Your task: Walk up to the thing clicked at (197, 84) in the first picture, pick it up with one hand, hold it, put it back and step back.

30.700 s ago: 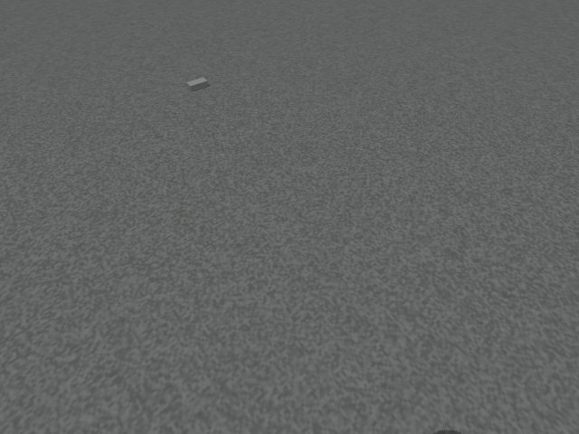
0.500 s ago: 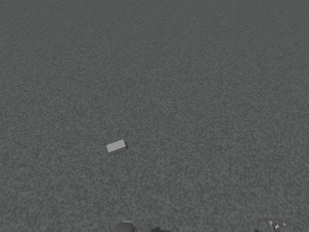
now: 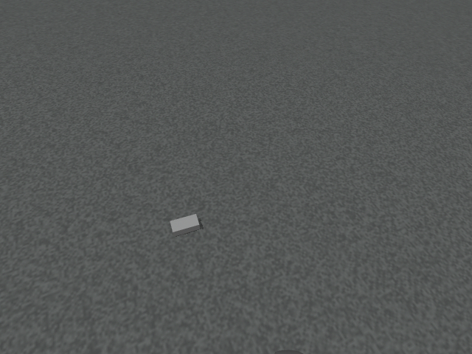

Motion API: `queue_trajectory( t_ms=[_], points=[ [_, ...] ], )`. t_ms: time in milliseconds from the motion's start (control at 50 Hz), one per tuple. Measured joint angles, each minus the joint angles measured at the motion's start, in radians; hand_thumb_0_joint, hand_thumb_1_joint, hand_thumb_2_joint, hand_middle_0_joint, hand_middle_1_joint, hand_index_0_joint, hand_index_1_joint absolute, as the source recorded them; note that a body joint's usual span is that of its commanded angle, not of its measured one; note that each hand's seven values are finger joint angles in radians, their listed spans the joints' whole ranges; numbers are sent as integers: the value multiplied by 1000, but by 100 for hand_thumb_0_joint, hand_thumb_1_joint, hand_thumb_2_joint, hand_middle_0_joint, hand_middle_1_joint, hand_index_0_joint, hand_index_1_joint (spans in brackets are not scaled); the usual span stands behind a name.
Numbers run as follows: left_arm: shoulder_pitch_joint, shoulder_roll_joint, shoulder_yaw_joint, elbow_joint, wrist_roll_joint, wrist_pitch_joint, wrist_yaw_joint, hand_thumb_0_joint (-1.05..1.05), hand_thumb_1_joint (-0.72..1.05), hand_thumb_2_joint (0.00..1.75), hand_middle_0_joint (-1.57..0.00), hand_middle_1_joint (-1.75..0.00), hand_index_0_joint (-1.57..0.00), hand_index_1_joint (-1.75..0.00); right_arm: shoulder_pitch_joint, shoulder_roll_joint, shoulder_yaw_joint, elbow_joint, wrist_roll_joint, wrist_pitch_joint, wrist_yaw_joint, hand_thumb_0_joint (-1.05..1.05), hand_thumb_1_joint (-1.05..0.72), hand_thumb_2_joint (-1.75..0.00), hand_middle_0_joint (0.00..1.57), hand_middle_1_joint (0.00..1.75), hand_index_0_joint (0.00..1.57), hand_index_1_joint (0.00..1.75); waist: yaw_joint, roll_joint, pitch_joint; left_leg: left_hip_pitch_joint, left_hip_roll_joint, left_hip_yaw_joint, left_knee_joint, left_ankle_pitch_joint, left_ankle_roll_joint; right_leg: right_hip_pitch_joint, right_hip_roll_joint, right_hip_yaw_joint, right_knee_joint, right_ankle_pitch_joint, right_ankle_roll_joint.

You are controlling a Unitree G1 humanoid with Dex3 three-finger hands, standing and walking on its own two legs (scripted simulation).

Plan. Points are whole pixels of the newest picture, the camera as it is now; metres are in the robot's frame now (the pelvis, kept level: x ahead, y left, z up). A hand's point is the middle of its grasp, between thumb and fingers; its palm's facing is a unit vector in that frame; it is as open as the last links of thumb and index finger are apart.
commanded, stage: walk up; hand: left
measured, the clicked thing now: (185, 225) +0.78 +0.23 -0.75
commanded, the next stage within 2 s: stand in 0.84 s
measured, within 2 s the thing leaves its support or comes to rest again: neither
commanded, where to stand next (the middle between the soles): +0.38 +0.01 m, yaw -3 degrees
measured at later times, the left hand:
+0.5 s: hand out of the picture +0.11 +0.26 -0.15, palm faces +0.04 -0.93 -0.36, open 7.4 cm
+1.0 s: hand out of the picture +0.08 +0.25 -0.15, palm faces +0.02 -0.94 -0.35, open 7.4 cm
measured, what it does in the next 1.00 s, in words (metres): steps on the spot: right foot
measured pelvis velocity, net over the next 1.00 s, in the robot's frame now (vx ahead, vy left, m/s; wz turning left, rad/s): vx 0.02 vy -0.01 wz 0.03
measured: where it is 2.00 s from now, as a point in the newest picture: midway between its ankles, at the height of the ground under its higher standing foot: outside the picture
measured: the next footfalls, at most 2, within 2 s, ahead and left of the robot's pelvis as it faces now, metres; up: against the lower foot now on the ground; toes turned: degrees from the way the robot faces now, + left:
right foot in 0.12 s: +0.10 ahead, -0.14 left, +0.00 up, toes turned -2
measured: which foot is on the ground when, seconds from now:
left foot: down 0.00-1.00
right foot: up 0.00-0.10, down 0.12-1.00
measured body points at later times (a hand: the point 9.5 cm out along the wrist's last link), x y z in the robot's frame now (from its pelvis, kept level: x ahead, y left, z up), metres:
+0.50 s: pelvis +0.01 +0.00 -0.01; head +0.04 +0.00 +0.44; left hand +0.11 +0.31 -0.13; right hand +0.08 -0.30 -0.14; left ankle +0.00 +0.12 -0.74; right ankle +0.06 -0.14 -0.74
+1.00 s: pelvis +0.02 -0.01 +0.01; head +0.03 -0.01 +0.46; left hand +0.08 +0.29 -0.12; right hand +0.14 -0.30 -0.12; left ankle +0.00 +0.12 -0.74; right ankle +0.06 -0.14 -0.74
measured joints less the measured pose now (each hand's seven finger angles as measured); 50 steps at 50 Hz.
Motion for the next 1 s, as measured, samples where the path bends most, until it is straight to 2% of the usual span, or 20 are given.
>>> queue_trajectory(
  t_ms=[80, 140, 180, 240, 280, 340, 400, 460, 600, 840, 1000],
  points=[
    [-15, 1, -2, 10, 0, -14, 0, 0, 90, 89, -20, -30, -20, -30, -22, -12, 5, -11, 0, 8, -4, 1, -90, -90, 21, 30, 21, 30, -3, -5, 9, 0, 5, 3, 25, -20, -12, 18, -22, -21, -195, 88, 20],
    [-23, -9, -1, 31, 5, -28, 11, 0, 90, 89, -20, -30, -20, -30, -48, -27, 8, -13, 14, 27, -9, 1, -90, -90, 21, 30, 21, 30, 2, 14, 20, -26, 22, 5, 119, -78, -30, 70, -5, -39, -347, 258, 26],
    [-31, -32, -4, 50, 14, -29, 17, 0, 90, 89, -20, -30, -20, -30, -67, -36, 7, 0, 25, 44, -16, 1, -90, -90, 20, 30, 21, 30, -4, 58, 22, -44, 41, -29, 175, -114, -28, 77, 19, -64, -336, 249, 25],
    [-38, -49, -17, 61, 21, -23, 12, 0, 90, 89, -20, -30, -20, -30, -73, -31, 8, 21, 26, 60, -19, 1, -91, -90, 20, 30, 20, 30, 14, 60, 1, -73, 4, -45, 262, -244, -17, 61, 4, -58, -315, 223, 16],
    [-48, -62, -21, 63, 23, -24, 12, 0, 90, 89, -21, -30, -21, -30, -74, -34, 10, 36, 27, 59, -16, 1, -91, -90, 20, 30, 20, 30, 17, 64, -5, -78, -6, -49, 275, -265, -10, 56, -9, -60, -319, 223, 20],
    [-69, -69, -22, 63, 23, -29, 10, 0, 90, 89, -21, -30, -21, -30, -72, -36, 14, 58, 23, 53, -13, 1, -91, -90, 20, 30, 20, 30, 19, 68, -4, -59, 5, -37, 211, -233, -8, 45, -25, -68, -319, 224, 33],
    [-95, -56, -19, 70, 13, -21, 11, 0, 90, 89, -21, -30, -21, -30, -78, -21, 14, 87, 12, 43, -14, 1, -91, -90, 20, 30, 20, 30, 19, 40, 15, -13, -4, -10, 85, -68, -24, 37, -51, -57, -298, 216, 48],
    [-106, -44, -15, 86, -2, -10, 15, 0, 90, 89, -21, -30, -21, -30, -79, -4, 20, 111, 8, 41, -9, 1, -91, -90, 20, 30, 21, 30, 20, 23, 12, -2, -5, 0, 67, -68, -26, 52, -52, -48, -333, 235, 56],
    [-120, -20, -19, 130, -8, -9, 13, 0, 90, 89, -20, -30, -20, -30, -106, 17, 32, 152, 8, 41, -8, 1, -90, -90, 20, 30, 21, 30, 12, 4, -5, 23, 5, -1, 32, -57, -21, 97, -42, -53, -412, 273, 61],
    [-121, -38, -30, 186, -5, -13, 6, 0, 90, 89, -20, -30, -20, -30, -174, 15, 33, 181, 12, 38, -6, 1, -90, -90, 20, 30, 21, 30, 27, 16, -24, 76, 8, -10, -65, -10, -28, 151, -40, -64, -502, 313, 60],
    [-98, -49, -56, 235, 4, -17, 4, 0, 90, 89, -20, -30, -20, -30, -192, 7, 34, 190, 18, 23, -1, 1, -90, -90, 20, 30, 21, 30, 21, 33, -35, 115, 16, -19, -141, 24, -41, 181, -33, -75, -550, 329, 49]
  ],
)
